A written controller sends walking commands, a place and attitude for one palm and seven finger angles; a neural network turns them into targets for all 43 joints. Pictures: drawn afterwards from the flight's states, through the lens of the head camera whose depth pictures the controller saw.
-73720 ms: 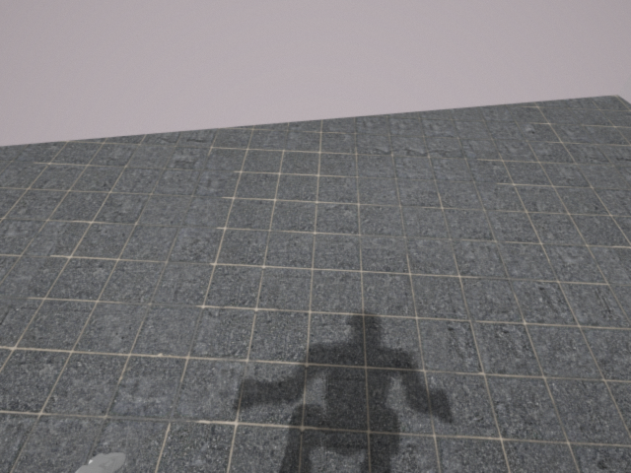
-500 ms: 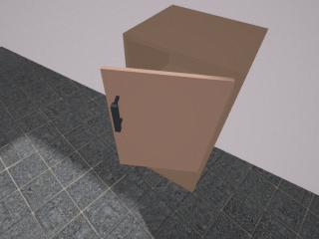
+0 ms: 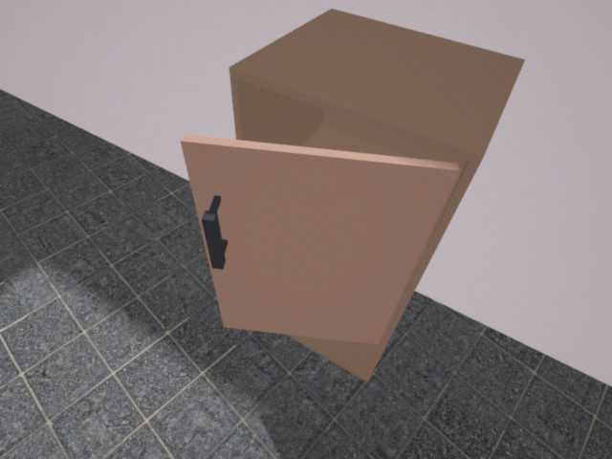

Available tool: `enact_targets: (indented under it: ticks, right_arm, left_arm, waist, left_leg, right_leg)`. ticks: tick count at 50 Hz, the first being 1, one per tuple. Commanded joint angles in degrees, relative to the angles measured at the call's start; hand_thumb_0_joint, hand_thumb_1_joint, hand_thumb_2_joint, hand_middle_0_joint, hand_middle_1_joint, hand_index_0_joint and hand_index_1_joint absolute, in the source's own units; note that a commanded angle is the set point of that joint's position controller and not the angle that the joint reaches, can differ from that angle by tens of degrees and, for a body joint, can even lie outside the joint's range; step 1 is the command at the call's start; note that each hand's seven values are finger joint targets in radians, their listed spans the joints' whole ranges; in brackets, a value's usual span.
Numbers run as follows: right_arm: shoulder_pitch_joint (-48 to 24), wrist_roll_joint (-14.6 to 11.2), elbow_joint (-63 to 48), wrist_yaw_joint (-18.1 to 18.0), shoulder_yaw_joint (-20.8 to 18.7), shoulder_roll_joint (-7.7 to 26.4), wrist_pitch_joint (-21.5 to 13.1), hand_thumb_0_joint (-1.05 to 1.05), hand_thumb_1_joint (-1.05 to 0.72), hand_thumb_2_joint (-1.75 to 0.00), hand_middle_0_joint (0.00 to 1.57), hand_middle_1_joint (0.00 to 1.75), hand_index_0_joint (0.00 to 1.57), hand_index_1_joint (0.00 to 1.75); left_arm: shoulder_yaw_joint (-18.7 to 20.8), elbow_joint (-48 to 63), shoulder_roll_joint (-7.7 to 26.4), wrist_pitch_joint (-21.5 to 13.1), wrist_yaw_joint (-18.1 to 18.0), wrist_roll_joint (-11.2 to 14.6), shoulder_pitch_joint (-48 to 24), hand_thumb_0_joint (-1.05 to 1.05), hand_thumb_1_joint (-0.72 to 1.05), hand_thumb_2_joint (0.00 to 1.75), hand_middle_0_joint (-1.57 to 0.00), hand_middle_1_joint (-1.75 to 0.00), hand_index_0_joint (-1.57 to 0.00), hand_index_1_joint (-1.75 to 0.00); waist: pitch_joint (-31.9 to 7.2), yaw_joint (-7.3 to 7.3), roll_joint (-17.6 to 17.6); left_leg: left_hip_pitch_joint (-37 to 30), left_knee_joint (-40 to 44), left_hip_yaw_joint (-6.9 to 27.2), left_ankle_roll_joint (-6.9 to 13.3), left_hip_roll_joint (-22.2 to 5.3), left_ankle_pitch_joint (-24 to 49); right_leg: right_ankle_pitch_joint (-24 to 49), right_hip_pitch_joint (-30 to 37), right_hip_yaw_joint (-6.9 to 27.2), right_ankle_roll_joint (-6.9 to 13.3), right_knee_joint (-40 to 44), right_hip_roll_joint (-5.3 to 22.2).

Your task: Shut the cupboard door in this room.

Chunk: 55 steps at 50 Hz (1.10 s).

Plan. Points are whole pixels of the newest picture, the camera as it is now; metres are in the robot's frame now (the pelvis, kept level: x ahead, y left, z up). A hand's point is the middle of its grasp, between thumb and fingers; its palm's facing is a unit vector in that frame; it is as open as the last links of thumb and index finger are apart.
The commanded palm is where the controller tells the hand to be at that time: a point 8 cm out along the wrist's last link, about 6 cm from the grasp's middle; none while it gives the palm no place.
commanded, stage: come to a stop and stand still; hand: left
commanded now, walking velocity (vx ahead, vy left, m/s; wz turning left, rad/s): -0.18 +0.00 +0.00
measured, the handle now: (217, 233) +0.47 +0.19 -0.03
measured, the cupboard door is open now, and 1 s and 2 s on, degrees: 25 25 25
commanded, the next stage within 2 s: look again from close up in 1.04 s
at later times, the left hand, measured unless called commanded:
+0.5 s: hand out of the picture +0.05 +0.19 -0.16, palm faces +0.00 -0.97 -0.26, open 7.4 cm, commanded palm none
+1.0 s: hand out of the picture -0.06 +0.20 -0.17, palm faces +0.02 -0.98 -0.19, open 7.4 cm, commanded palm none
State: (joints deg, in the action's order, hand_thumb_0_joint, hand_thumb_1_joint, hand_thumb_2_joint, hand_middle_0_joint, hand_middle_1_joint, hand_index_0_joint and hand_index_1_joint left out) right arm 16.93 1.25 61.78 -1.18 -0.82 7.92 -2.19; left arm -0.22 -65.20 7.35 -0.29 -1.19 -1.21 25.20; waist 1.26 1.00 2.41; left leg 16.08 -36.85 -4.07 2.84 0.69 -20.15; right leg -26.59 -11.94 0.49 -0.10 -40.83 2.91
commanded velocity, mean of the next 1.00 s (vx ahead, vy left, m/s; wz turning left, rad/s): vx -0.04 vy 0.01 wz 0.00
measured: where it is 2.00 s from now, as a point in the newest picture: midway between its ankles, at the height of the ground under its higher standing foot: outside the picture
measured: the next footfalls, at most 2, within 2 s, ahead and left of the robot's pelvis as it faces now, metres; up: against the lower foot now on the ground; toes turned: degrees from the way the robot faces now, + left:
right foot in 0.08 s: +0.03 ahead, -0.10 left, +0.00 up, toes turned +1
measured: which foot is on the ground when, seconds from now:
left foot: down 0.00-1.00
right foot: up 0.00-0.06, down 0.08-1.00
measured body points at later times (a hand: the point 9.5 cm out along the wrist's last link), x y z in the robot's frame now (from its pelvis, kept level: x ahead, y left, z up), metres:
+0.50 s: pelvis -0.02 -0.01 +0.01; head -0.01 -0.01 +0.46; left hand +0.05 +0.24 -0.14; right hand +0.03 -0.25 -0.14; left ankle +0.00 +0.09 -0.72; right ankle -0.01 -0.12 -0.72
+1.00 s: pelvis -0.06 +0.02 +0.01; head -0.05 +0.03 +0.46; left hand -0.06 +0.25 -0.15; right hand -0.03 -0.21 -0.14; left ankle +0.00 +0.09 -0.72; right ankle -0.01 -0.12 -0.72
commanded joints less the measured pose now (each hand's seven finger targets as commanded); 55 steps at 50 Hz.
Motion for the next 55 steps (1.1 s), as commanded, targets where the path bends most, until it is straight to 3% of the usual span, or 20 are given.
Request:
enact_targets:
  ticks: [1,2,4,5,7,10,14,18,19,20,21,23,25,28,31,34,36,39,44,55]
  right_arm:
    - [5.87,-0.21,0.10,-1.50,-0.16,7.01,-0.54,0.00,-0.90,-0.90,0.20,0.30,0.20,0.30]
    - [2.57,-0.53,-0.66,-1.66,0.05,6.80,-0.36,0.00,-0.90,-0.90,0.20,0.30,0.20,0.30]
    - [0.76,-1.40,-1.62,-1.67,0.47,4.07,-0.41,0.00,-0.90,-0.90,0.20,0.30,0.20,0.30]
    - [1.61,-1.47,-1.33,-1.43,0.37,3.88,-0.30,0.00,-0.90,-0.90,0.20,0.30,0.20,0.30]
    - [0.98,-1.15,-0.72,-1.40,-0.01,3.64,0.74,0.00,-0.90,-0.90,0.20,0.30,0.20,0.30]
    - [1.76,-1.02,-0.55,-1.43,-0.48,3.92,1.19,0.00,-0.90,-0.90,0.20,0.30,0.20,0.30]
    - [1.15,-0.73,-1.96,-1.36,-1.20,5.20,1.82,0.00,-0.90,-0.90,0.20,0.30,0.20,0.30]
    - [-0.91,-0.59,-3.30,-0.77,-1.16,5.66,2.35,0.00,-0.90,-0.90,0.20,0.30,0.20,0.30]
    - [-2.92,-0.09,-7.33,-0.46,-1.39,8.91,1.57,0.00,-0.90,-0.90,0.20,0.30,0.20,0.30]
    - [-2.36,-0.21,-8.46,-0.48,-2.48,10.24,0.72,0.00,-0.90,-0.90,0.20,0.30,0.20,0.30]
    - [-2.76,-0.12,-9.03,-0.65,-2.64,10.10,1.00,0.00,-0.90,-0.90,0.20,0.30,0.20,0.30]
    - [-3.87,-0.20,-10.76,-0.68,-2.63,9.06,1.82,0.00,-0.90,-0.90,0.20,0.30,0.20,0.30]
    - [-2.48,0.13,-11.82,-0.07,-2.20,7.54,2.75,0.00,-0.90,-0.90,0.20,0.30,0.20,0.30]
    - [-0.04,0.29,-11.71,0.34,-2.43,7.02,3.32,0.00,-0.90,-0.90,0.20,0.30,0.20,0.30]
    - [1.35,0.39,-11.82,0.63,-2.07,7.02,2.89,0.00,-0.90,-0.90,0.20,0.30,0.20,0.30]
    - [-1.68,0.52,-13.08,0.59,-2.03,9.75,2.32,0.00,-0.90,-0.90,0.20,0.30,0.20,0.30]
    - [-3.43,0.37,-13.22,0.35,-2.11,10.54,2.10,0.00,-0.90,-0.90,0.20,0.30,0.20,0.30]
    - [-2.56,0.16,-12.05,0.32,-2.06,10.16,1.94,0.00,-0.90,-0.90,0.20,0.30,0.20,0.30]
    - [-1.58,-0.07,-9.74,0.39,-2.18,9.45,2.24,0.00,-0.90,-0.90,0.20,0.30,0.20,0.30]
    - [-0.03,-0.42,-5.09,0.33,-1.89,7.28,2.27,0.00,-0.90,-0.90,0.20,0.30,0.20,0.30]
  left_arm:
    - [0.81,4.26,1.74,-1.55,-0.84,0.45,-2.26,0.00,0.90,0.90,-0.20,-0.30,-0.20,-0.30]
    - [0.83,2.80,1.27,-1.58,-0.87,0.67,1.42,0.00,0.90,0.90,-0.20,-0.30,-0.20,-0.30]
    - [0.81,1.67,4.65,-2.30,-1.22,0.70,3.45,0.00,0.90,0.90,-0.20,-0.30,-0.20,-0.30]
    - [0.79,2.20,6.30,-2.17,-1.09,0.81,1.86,0.00,0.90,0.90,-0.20,-0.30,-0.20,-0.30]
    - [0.92,2.98,6.65,-1.92,-1.37,0.74,-0.41,0.00,0.90,0.90,-0.20,-0.30,-0.20,-0.30]
    - [1.41,4.27,7.63,-1.34,-1.88,0.62,-1.71,0.00,0.90,0.90,-0.20,-0.30,-0.20,-0.30]
    - [2.10,7.16,8.64,-0.45,-1.98,0.55,-4.38,0.00,0.90,0.90,-0.20,-0.30,-0.20,-0.30]
    - [1.94,9.14,8.61,0.34,-1.56,0.49,-7.83,0.00,0.90,0.90,-0.20,-0.30,-0.20,-0.30]
    - [1.05,12.11,14.40,0.03,-2.04,-0.50,-7.64,0.00,0.90,0.90,-0.20,-0.30,-0.20,-0.30]
    - [1.89,13.23,11.68,0.58,-2.03,-0.02,-8.05,0.00,0.90,0.90,-0.20,-0.30,-0.20,-0.30]
    - [1.72,14.40,11.38,0.73,-2.05,0.42,-8.35,0.00,0.90,0.90,-0.20,-0.30,-0.20,-0.30]
    - [1.91,15.57,10.82,0.79,-1.87,0.17,-8.53,0.00,0.90,0.90,-0.20,-0.30,-0.20,-0.30]
    - [1.97,16.80,11.88,0.72,-1.76,-0.03,-10.09,0.00,0.90,0.90,-0.20,-0.30,-0.20,-0.30]
    - [2.69,19.14,12.82,1.12,-1.74,-0.21,-13.24,0.00,0.90,0.90,-0.20,-0.30,-0.20,-0.30]
    - [2.49,19.93,11.86,1.45,-1.61,-0.20,-13.15,0.00,0.90,0.90,-0.20,-0.30,-0.20,-0.30]
    - [2.00,19.32,9.48,1.56,-1.22,-0.19,-9.76,0.00,0.90,0.90,-0.20,-0.30,-0.20,-0.30]
    - [2.00,17.46,8.66,1.23,-0.89,-0.12,-6.99,0.00,0.90,0.90,-0.20,-0.30,-0.20,-0.30]
    - [1.83,16.08,8.26,0.78,-0.72,-0.16,-6.15,0.00,0.90,0.90,-0.20,-0.30,-0.20,-0.30]
    - [1.76,14.00,7.71,0.53,-0.77,-0.36,-4.65,0.00,0.90,0.90,-0.20,-0.30,-0.20,-0.30]
    - [1.42,9.40,6.34,-0.05,-1.10,-0.40,-1.46,0.00,0.90,0.90,-0.20,-0.30,-0.20,-0.30]
  waist:
    - [3.51,-0.73,-9.17]
    - [1.27,1.40,-7.36]
    - [-1.24,0.76,-0.32]
    - [-1.24,-0.15,-3.04]
    - [0.92,-0.19,4.24]
    - [-1.39,-0.06,2.48]
    - [-3.98,-0.09,-0.62]
    - [-1.40,-0.31,-0.60]
    - [2.36,-0.97,0.15]
    - [-5.16,-1.01,-4.91]
    - [-8.97,-0.63,-7.12]
    - [-5.43,-0.71,-3.30]
    - [0.21,-1.97,5.04]
    - [4.54,-3.49,3.57]
    - [4.95,-3.44,-0.48]
    - [5.48,-1.02,-11.53]
    - [2.75,0.40,-9.16]
    - [0.46,0.03,-5.83]
    - [1.82,-0.62,-3.16]
    - [2.26,-1.44,-3.49]
  left_leg:
    - [-7.70,12.75,14.08,9.34,-15.32,45.78]
    - [-5.48,9.87,10.14,6.40,-12.23,43.59]
    - [-0.63,8.93,5.03,-0.05,-6.27,26.00]
    - [-0.46,12.06,4.71,-1.20,-5.04,16.27]
    - [-1.00,11.06,3.48,-1.84,-4.73,16.03]
    - [-2.48,10.64,2.67,-1.99,-5.15,22.76]
    - [-5.20,8.36,2.95,-1.57,-5.89,28.72]
    - [-4.49,10.84,4.69,-1.18,-6.29,19.92]
    - [-3.20,11.91,7.17,-1.05,-4.35,22.29]
    - [-5.59,8.74,7.24,-0.89,-7.52,27.99]
    - [-6.99,7.52,8.25,-0.09,-8.15,28.46]
    - [-1.88,5.70,7.34,-0.20,-6.61,16.42]
    - [2.48,3.06,4.25,-1.34,-2.76,1.98]
    - [-0.01,-0.92,3.35,-1.63,-1.93,0.44]
    - [0.51,4.95,5.55,-0.71,-3.18,-0.41]
    - [9.63,19.48,15.19,1.86,-9.25,-10.00]
    - [10.91,20.72,15.33,2.14,-9.66,-10.94]
    - [7.55,20.20,13.57,1.69,-8.66,-8.85]
    - [6.80,20.35,12.35,1.23,-8.05,-9.74]
    - [3.63,18.76,10.44,0.33,-6.60,-7.38]
  right_leg:
    - [-3.06,-9.06,-2.96,1.14,1.75,-0.10]
    - [7.88,-1.57,-2.90,0.66,11.05,-0.20]
    - [41.65,7.55,3.74,1.79,15.64,5.41]
    - [45.15,6.81,4.18,2.98,14.05,8.23]
    - [54.19,5.93,3.53,2.98,12.89,7.91]
    - [59.17,7.59,2.95,2.85,10.53,7.73]
    - [49.50,5.43,3.11,3.62,10.00,7.18]
    - [29.27,0.29,3.49,3.27,13.57,5.48]
    - [31.45,0.73,3.13,2.00,11.66,2.95]
    - [26.96,-0.37,1.65,1.93,7.93,3.97]
    - [24.53,0.24,1.43,2.36,8.20,3.09]
    - [20.13,-1.58,3.38,3.14,11.87,3.65]
    - [9.15,-5.73,8.23,4.86,17.58,7.19]
    - [-4.49,-15.79,9.00,6.12,22.22,8.68]
    - [-2.94,-15.54,5.01,4.67,18.35,5.42]
    - [3.77,-7.12,-2.65,1.28,9.95,-1.06]
    - [7.85,-1.68,-3.06,0.89,9.23,-0.91]
    - [9.34,-0.96,-2.18,1.01,11.53,0.00]
    - [8.71,-2.12,-1.33,0.81,14.16,0.85]
    - [5.76,-5.65,1.44,0.95,18.23,2.33]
